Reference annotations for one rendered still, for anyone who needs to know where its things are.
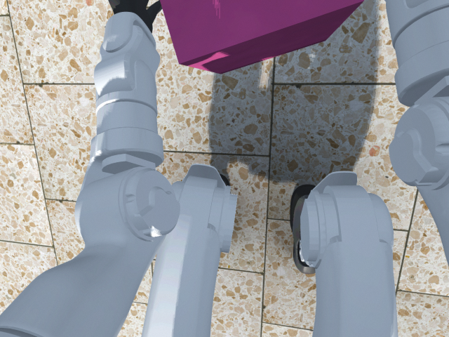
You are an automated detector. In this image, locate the robot left hand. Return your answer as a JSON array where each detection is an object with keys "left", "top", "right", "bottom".
[{"left": 108, "top": 0, "right": 162, "bottom": 33}]

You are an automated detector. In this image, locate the robot right thigh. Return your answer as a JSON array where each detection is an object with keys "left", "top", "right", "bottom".
[{"left": 300, "top": 185, "right": 398, "bottom": 337}]

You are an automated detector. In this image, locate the robot right upper arm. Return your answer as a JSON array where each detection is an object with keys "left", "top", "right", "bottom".
[{"left": 389, "top": 96, "right": 449, "bottom": 266}]

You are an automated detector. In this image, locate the left robot forearm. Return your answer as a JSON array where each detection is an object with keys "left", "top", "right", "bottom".
[{"left": 80, "top": 12, "right": 164, "bottom": 192}]

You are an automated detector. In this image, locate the robot left upper arm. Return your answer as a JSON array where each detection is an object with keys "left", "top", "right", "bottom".
[{"left": 0, "top": 166, "right": 180, "bottom": 337}]

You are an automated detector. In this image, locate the right robot forearm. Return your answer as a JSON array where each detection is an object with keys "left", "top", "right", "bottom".
[{"left": 385, "top": 0, "right": 449, "bottom": 107}]

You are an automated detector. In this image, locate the carton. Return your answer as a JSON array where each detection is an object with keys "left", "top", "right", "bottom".
[{"left": 160, "top": 0, "right": 364, "bottom": 74}]

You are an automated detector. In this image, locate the left robot foot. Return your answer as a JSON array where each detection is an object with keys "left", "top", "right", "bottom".
[{"left": 220, "top": 174, "right": 230, "bottom": 186}]

